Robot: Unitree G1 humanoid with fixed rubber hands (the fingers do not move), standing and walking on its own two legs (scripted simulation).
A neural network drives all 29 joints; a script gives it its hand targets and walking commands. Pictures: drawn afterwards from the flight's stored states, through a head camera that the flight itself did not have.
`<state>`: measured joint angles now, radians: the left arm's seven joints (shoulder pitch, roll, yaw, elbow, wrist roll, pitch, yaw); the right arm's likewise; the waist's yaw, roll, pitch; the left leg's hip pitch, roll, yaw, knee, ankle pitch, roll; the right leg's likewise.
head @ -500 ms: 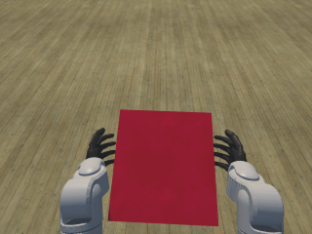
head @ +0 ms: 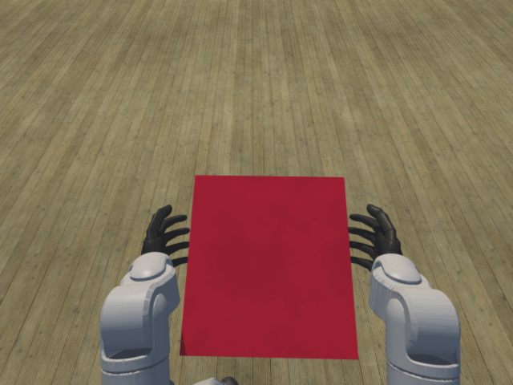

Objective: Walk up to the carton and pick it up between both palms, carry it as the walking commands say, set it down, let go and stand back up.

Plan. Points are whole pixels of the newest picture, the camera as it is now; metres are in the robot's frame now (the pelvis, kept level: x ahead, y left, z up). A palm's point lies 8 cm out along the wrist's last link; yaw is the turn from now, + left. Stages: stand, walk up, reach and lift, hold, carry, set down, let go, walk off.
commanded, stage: carry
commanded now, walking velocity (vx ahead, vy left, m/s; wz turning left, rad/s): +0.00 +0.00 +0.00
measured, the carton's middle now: (267, 264) +0.29 +0.00 +0.00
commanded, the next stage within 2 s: none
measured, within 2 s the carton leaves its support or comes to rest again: neither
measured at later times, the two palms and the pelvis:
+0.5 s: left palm (181, 134) +0.49 +0.15 +0.11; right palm (352, 130) +0.49 -0.16 +0.10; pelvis +0.23 -0.01 +0.01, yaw +1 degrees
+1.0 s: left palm (173, 117) +0.55 +0.17 +0.10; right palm (332, 113) +0.55 -0.13 +0.10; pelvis +0.29 +0.02 +0.01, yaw +0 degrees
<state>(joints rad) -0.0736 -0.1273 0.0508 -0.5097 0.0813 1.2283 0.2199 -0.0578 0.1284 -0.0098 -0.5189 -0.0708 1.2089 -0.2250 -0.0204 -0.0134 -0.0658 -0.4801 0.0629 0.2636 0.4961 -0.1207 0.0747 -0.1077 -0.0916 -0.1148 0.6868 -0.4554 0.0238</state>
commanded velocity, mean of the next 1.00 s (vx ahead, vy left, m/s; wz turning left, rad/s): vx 0.00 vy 0.00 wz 0.00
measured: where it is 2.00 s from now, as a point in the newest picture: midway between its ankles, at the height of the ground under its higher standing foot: (259, 380)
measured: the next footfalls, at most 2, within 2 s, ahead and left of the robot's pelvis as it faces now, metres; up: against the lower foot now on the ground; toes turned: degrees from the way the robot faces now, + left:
right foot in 0.28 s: +0.28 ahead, -0.10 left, +0.00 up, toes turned +8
left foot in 0.48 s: +0.25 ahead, +0.12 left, +0.00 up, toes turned -2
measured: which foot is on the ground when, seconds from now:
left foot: down 0.00-0.32, up 0.34-0.46, down 0.48-1.00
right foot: up 0.00-0.26, down 0.28-1.00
